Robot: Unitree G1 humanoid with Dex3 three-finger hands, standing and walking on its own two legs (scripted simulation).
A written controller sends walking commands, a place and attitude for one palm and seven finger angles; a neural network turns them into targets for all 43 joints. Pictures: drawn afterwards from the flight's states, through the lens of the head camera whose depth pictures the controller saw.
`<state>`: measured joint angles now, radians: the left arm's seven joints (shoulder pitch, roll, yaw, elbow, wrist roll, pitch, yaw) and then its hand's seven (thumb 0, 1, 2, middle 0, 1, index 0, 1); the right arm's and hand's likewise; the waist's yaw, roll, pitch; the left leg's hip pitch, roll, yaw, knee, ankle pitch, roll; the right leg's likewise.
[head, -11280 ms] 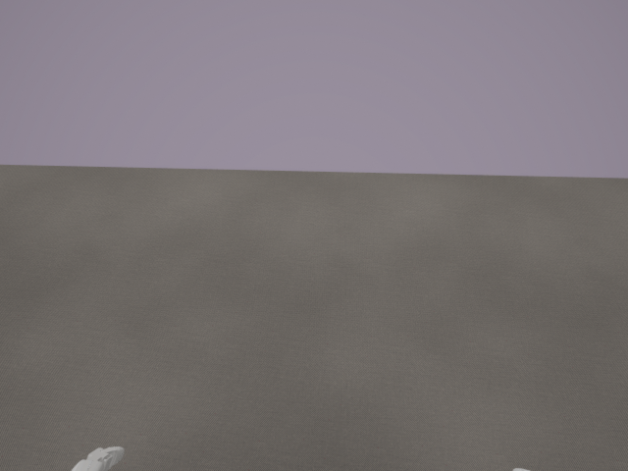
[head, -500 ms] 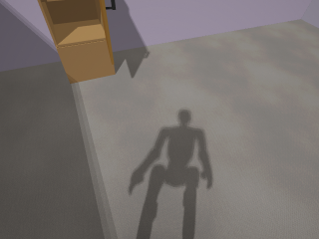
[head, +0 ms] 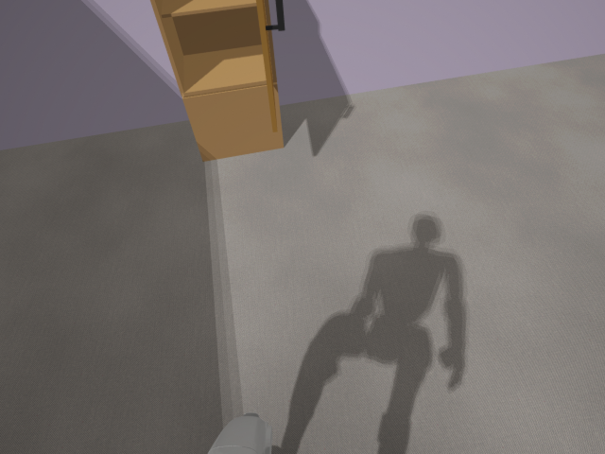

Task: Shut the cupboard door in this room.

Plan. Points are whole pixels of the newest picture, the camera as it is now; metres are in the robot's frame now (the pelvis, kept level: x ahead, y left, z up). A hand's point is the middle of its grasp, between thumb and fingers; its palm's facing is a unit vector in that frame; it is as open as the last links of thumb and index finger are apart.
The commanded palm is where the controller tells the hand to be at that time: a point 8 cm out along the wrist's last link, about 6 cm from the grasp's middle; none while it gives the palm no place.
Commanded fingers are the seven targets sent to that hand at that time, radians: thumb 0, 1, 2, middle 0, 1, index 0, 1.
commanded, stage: stand and wait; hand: left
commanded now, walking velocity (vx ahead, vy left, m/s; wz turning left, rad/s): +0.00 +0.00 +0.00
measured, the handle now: (272, 6) +1.30 +0.17 +0.05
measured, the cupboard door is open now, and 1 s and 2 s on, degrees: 83 83 83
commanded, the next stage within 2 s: turn or walk to find it in 0.14 s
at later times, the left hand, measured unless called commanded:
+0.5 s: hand out of the picture +0.12 +0.22 -0.17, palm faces +0.15 -0.96 -0.24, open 7.4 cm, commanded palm none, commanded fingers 0.00 0.90 0.90 -0.20 -0.30 -0.20 -0.30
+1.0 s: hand out of the picture +0.01 +0.25 -0.19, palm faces +0.34 -0.91 -0.24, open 7.4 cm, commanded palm none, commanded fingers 0.00 0.90 0.90 -0.20 -0.30 -0.20 -0.30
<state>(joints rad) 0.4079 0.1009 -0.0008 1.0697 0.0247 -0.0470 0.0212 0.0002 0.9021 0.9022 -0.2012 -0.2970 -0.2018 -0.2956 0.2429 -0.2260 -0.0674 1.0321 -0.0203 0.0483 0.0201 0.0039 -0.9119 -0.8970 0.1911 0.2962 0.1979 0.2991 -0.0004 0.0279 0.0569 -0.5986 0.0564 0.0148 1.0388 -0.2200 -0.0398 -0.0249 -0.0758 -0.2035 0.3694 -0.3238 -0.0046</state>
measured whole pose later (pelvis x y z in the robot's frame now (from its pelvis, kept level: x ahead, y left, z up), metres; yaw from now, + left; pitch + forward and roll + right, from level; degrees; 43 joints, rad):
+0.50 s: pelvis +0.05 +0.02 -0.01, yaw +6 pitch +0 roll +0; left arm 0.17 0.18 0.05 0.98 0.02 0.01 0.03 0.00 0.91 0.90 -0.20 -0.30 -0.20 -0.30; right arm 0.13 -0.17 -0.05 1.01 -0.02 0.02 0.00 -0.01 -0.92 -0.90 0.20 0.30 0.20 0.30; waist 0.00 0.01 0.03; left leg -0.32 -0.02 0.03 0.51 -0.19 0.04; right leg -0.33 -0.08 -0.06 0.75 -0.42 0.05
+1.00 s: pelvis +0.05 +0.04 -0.02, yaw +19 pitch +0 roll +1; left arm 0.22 0.24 0.06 0.98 0.02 0.06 0.02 0.00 0.90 0.90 -0.20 -0.30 -0.20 -0.30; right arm 0.19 -0.20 -0.05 0.97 -0.02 0.02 0.01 0.00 -0.91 -0.90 0.19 0.30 0.20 0.30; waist 0.01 -0.05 0.09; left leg -0.29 0.01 0.06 0.61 -0.32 0.01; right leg -0.40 -0.13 -0.09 0.97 -0.53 0.06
